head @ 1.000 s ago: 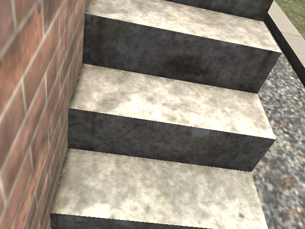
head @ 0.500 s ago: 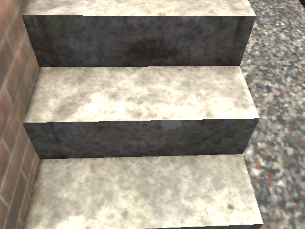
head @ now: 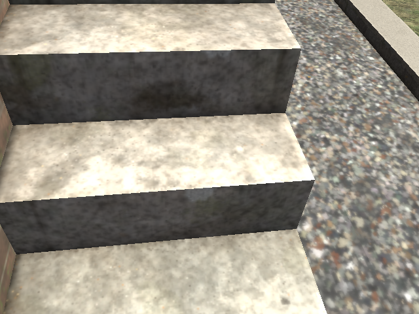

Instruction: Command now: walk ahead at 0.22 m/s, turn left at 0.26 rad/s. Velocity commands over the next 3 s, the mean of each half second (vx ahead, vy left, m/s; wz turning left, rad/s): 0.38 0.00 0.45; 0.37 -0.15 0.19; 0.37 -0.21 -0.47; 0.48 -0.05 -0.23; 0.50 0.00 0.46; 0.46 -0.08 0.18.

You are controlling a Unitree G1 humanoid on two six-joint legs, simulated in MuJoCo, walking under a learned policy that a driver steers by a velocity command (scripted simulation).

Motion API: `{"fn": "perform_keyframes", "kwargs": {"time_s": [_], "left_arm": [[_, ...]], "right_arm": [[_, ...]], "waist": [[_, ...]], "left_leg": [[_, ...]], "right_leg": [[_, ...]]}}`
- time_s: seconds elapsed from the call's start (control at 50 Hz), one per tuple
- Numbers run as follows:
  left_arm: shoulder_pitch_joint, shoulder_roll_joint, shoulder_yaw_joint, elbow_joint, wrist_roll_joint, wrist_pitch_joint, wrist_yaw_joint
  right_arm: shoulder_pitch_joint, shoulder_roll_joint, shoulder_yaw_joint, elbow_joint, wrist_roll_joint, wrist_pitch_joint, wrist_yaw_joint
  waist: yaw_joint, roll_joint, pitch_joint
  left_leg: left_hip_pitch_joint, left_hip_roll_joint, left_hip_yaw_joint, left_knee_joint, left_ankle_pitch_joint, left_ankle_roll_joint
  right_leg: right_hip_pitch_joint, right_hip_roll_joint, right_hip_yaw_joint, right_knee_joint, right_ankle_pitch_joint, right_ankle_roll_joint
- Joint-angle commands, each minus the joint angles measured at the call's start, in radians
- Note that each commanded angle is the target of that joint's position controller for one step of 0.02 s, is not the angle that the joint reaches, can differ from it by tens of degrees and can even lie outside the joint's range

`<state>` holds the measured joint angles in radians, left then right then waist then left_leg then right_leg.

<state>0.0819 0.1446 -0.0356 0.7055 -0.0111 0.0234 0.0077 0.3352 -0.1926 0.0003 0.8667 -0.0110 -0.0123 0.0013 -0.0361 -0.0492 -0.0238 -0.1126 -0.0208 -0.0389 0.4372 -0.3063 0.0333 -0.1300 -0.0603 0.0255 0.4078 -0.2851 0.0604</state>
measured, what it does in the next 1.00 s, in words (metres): climbs, turning left: left foot 0.20 m higher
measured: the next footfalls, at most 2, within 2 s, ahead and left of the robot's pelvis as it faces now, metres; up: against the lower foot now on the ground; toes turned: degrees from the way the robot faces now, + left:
left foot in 0.62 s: +0.11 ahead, +0.18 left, +0.20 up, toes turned +34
right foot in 1.20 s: +0.25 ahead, -0.06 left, +0.19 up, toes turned +19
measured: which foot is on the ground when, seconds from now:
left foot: down 0.00-0.38, up 0.40-0.60, down 0.62-1.00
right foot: down 0.00-0.68, up 0.70-1.00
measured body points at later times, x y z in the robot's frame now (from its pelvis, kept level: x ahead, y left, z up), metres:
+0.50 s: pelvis +0.03 -0.02 -0.01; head +0.06 -0.01 +0.44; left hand +0.05 +0.27 -0.13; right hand +0.32 -0.17 -0.08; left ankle -0.06 +0.08 -0.53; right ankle -0.03 -0.16 -0.74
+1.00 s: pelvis +0.14 +0.05 +0.16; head +0.09 +0.08 +0.61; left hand +0.13 +0.32 +0.04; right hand +0.28 -0.15 +0.05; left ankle +0.07 +0.16 -0.55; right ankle +0.19 -0.08 -0.28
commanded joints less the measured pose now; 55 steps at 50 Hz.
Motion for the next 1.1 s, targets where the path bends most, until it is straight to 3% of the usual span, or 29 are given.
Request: {"fn": "perform_keyframes", "kwargs": {"time_s": [0.02, 0.1, 0.2, 0.24, 0.26, 0.32, 0.38, 0.42, 0.44, 0.46, 0.48, 0.5, 0.52, 0.58, 0.6, 0.62, 0.64, 0.66, 0.68, 0.7, 0.72, 0.74, 0.78, 0.84, 0.9, 0.92, 0.98, 1.06, 1.1], "left_arm": [[-0.020, 0.102, 0.050, -0.034, -0.012, -0.024, 0.005], [0.042, 0.101, 0.062, -0.003, -0.011, -0.060, -0.013], [0.078, 0.127, 0.076, -0.018, -0.004, -0.057, -0.011], [0.099, 0.179, 0.101, -0.001, -0.005, -0.053, -0.009], [0.104, 0.218, 0.097, -0.010, -0.007, -0.080, -0.001], [0.095, 0.234, 0.092, -0.038, -0.012, -0.111, 0.001], [0.205, 0.284, 0.106, -0.010, 0.004, -0.095, 0.013], [0.348, 0.296, 0.110, 0.038, 0.035, -0.088, 0.037], [0.375, 0.280, 0.099, 0.047, 0.075, -0.093, 0.044], [0.343, 0.261, 0.087, 0.058, 0.097, -0.119, 0.051], [0.254, 0.280, 0.088, 0.049, 0.054, -0.144, 0.061], [0.220, 0.261, 0.073, 0.042, 0.043, -0.150, 0.069], [0.188, 0.273, 0.075, 0.035, 0.051, -0.148, 0.067], [0.100, 0.297, 0.090, 0.050, 0.021, -0.121, 0.063], [0.115, 0.339, 0.105, 0.062, 0.016, -0.113, 0.057], [0.258, 0.411, 0.120, 0.099, 0.009, -0.109, 0.052], [0.269, 0.473, 0.124, 0.097, -0.006, -0.100, 0.036], [0.201, 0.481, 0.131, 0.044, -0.016, -0.061, 0.023], [0.113, 0.451, 0.128, -0.005, -0.040, -0.064, 0.006], [0.108, 0.301, 0.081, -0.046, -0.016, -0.064, -0.018], [0.173, 0.221, 0.064, -0.025, -0.046, -0.066, -0.044], [0.111, 0.178, 0.060, -0.093, -0.056, -0.049, -0.035], [0.101, 0.086, 0.020, -0.162, 0.010, -0.025, -0.027], [0.284, 0.149, 0.033, -0.122, 0.025, 0.021, -0.016], [0.288, 0.250, 0.068, -0.154, 0.039, 0.089, 0.037], [0.318, 0.237, 0.078, -0.154, 0.031, 0.087, 0.047], [0.282, 0.246, 0.094, -0.172, 0.016, 0.091, 0.062], [0.278, 0.215, 0.087, -0.171, 0.003, 0.096, 0.013], [0.295, 0.196, 0.089, -0.147, 0.019, 0.091, -0.004]], "right_arm": [[-0.047, -0.125, -0.030, -0.052, 0.001, -0.015, 0.011], [-0.064, -0.111, -0.030, -0.056, 0.015, -0.010, 0.003], [-0.027, -0.096, -0.034, -0.044, 0.028, -0.017, -0.014], [-0.018, -0.097, -0.036, -0.066, 0.007, -0.016, -0.019], [-0.086, -0.133, -0.027, -0.112, -0.033, -0.001, -0.029], [-0.164, -0.123, -0.025, -0.205, -0.024, 0.023, -0.014], [-0.254, -0.072, -0.001, -0.264, 0.001, 0.006, -0.019], [-0.342, -0.051, 0.019, -0.300, -0.010, -0.004, -0.017], [-0.402, -0.057, 0.018, -0.350, 0.011, 0.004, -0.018], [-0.459, -0.009, 0.037, -0.425, 0.033, 0.016, -0.033], [-0.470, -0.003, 0.053, -0.457, 0.044, 0.022, -0.030], [-0.499, -0.027, 0.069, -0.492, 0.044, 0.011, -0.016], [-0.505, -0.039, 0.078, -0.505, 0.041, 0.001, 0.004], [-0.526, 0.024, 0.118, -0.513, 0.017, 0.007, 0.057], [-0.498, 0.016, 0.116, -0.494, 0.018, 0.008, 0.071], [-0.441, -0.067, 0.086, -0.458, 0.033, 0.013, 0.070], [-0.324, -0.120, 0.055, -0.450, 0.031, 0.020, 0.059], [-0.093, -0.197, 0.001, -0.380, 0.029, 0.012, 0.030], [0.151, -0.262, -0.033, -0.274, 0.029, 0.011, 0.002], [0.245, -0.310, -0.050, -0.127, -0.023, 0.015, -0.053], [0.189, -0.245, -0.016, -0.123, -0.096, -0.017, -0.057], [0.140, -0.237, -0.017, -0.130, -0.064, -0.046, -0.050], [-0.075, -0.107, 0.004, -0.128, -0.022, -0.061, -0.033], [-0.191, -0.013, 0.024, -0.142, -0.010, -0.067, -0.036], [-0.217, -0.099, 0.003, -0.219, -0.041, -0.025, -0.083], [-0.220, -0.144, 0.010, -0.223, -0.071, -0.024, -0.082], [-0.072, -0.138, -0.002, -0.233, -0.049, -0.018, -0.084], [-0.087, -0.220, -0.053, -0.270, -0.039, 0.013, -0.089], [-0.195, -0.284, -0.076, -0.282, -0.040, 0.020, -0.104]], "waist": [[0.032, 0.219, 0.081], [0.048, 0.190, 0.075], [0.066, 0.018, 0.003], [0.062, 0.003, -0.035], [0.063, 0.095, -0.045], [0.073, 0.059, -0.084], [0.134, -0.107, -0.082], [0.198, -0.217, -0.039], [0.204, -0.166, -0.004], [0.152, -0.102, 0.032], [0.098, -0.123, 0.088], [0.072, -0.029, 0.089], [0.052, 0.085, 0.081], [-0.015, 0.109, 0.048], [-0.032, 0.089, -0.011], [-0.020, 0.020, -0.136], [-0.108, -0.049, -0.277], [-0.213, -0.029, -0.451], [-0.297, 0.123, -0.497], [-0.180, 0.337, -0.453], [-0.082, 0.238, -0.428], [-0.046, 0.148, -0.269], [0.055, 0.037, -0.012], [0.206, 0.029, 0.065], [0.242, 0.108, 0.068], [0.270, 0.146, -0.028], [0.199, 0.144, 0.040], [0.205, 0.279, 0.069], [0.233, 0.343, 0.089]], "left_leg": [[-0.109, 0.163, -0.302, -0.244, -0.189, 0.171], [-0.118, 0.129, -0.288, -0.169, -0.113, 0.193], [-0.165, 0.043, -0.183, -0.027, 0.356, 0.160], [-0.122, 0.043, -0.173, -0.005, 0.505, 0.160], [-0.064, 0.020, -0.190, 0.030, 0.473, 0.162], [-0.165, 0.011, -0.218, 0.069, 0.372, 0.172], [-0.489, -0.012, -0.097, 0.311, 0.295, 0.076], [-0.813, -0.005, -0.020, 0.870, -0.421, -0.021], [-1.052, 0.042, -0.043, 1.326, -0.573, -0.068], [-1.256, 0.096, -0.157, 1.686, -0.654, -0.083], [-1.350, 0.170, -0.225, 1.806, -0.705, -0.074], [-1.351, 0.184, -0.187, 1.772, -0.658, -0.054], [-1.259, 0.177, -0.077, 1.650, -0.554, -0.056], [-0.732, 0.183, 0.124, 1.140, -0.201, -0.009], [-0.436, 0.109, 0.186, 0.971, -0.101, 0.031], [-0.258, -0.039, 0.311, 0.851, -0.292, 0.029], [-0.229, -0.057, 0.235, 0.794, -0.434, 0.086], [-0.114, -0.078, 0.079, 0.686, -0.429, 0.151], [0.125, 0.064, -0.282, 0.397, -0.361, 0.236], [0.205, 0.203, -0.740, 0.156, -0.102, 0.185], [0.074, 0.246, -0.762, 0.119, -0.050, 0.154], [-0.040, 0.264, -0.712, 0.113, -0.119, 0.172], [-0.306, 0.246, -0.468, 0.226, -0.181, 0.122], [-0.477, 0.275, -0.199, 0.208, -0.122, 0.067], [-0.564, 0.313, 0.011, 0.044, 0.039, 0.054], [-0.530, 0.371, -0.001, 0.032, 0.081, 0.098], [-0.332, 0.366, 0.089, 0.013, 0.110, 0.076], [-0.155, 0.326, 0.201, -0.113, 0.182, 0.056], [-0.134, 0.376, 0.203, -0.113, 0.546, 0.098]], "right_leg": [[-0.037, 0.026, -0.058, 0.037, -0.052, -0.019], [-0.021, 0.035, -0.074, 0.006, 0.033, -0.051], [0.104, 0.014, -0.094, 0.020, 0.310, -0.060], [0.093, 0.038, -0.150, 0.074, 0.343, -0.060], [0.018, 0.026, -0.134, 0.112, 0.371, -0.041], [0.096, 0.005, -0.126, 0.109, 0.362, -0.049], [0.348, -0.137, -0.053, 0.057, 0.722, -0.135], [0.453, -0.403, 0.150, -0.031, 0.952, -0.309], [0.483, -0.520, 0.219, -0.044, 1.016, -0.376], [0.464, -0.591, 0.243, -0.066, 0.936, -0.373], [0.383, -0.569, 0.151, -0.113, 0.798, -0.298], [0.339, -0.520, 0.076, -0.173, 0.645, -0.246], [0.263, -0.444, -0.028, -0.254, 0.492, -0.212], [-0.198, -0.161, -0.343, -0.338, 0.513, -0.156], [-0.313, -0.113, -0.395, -0.334, 0.718, -0.177], [-0.245, -0.116, -0.338, -0.238, 1.040, -0.241], [-0.037, -0.214, -0.280, -0.079, 1.420, -0.247], [0.080, -0.172, -0.274, 0.219, 1.572, -0.201], [-0.165, -0.100, -0.238, 0.579, 1.062, -0.128], [-0.450, 0.079, -0.072, 1.040, 0.137, -0.060], [-0.551, 0.109, 0.161, 1.390, 0.106, -0.063], [-0.687, 0.161, 0.190, 1.614, 0.047, -0.065], [-0.855, 0.177, 0.255, 1.744, 0.054, -0.079], [-0.818, 0.155, 0.227, 1.745, 0.080, -0.057], [-0.653, 0.162, 0.099, 1.511, 0.197, 0.027], [-0.597, 0.184, 0.003, 1.766, 0.260, 0.042], [-0.682, 0.144, 0.005, 1.677, 0.232, 0.040], [-0.475, 0.050, -0.065, 0.982, 0.058, 0.026], [-0.322, 0.045, -0.137, 0.710, -0.119, 0.010]]}}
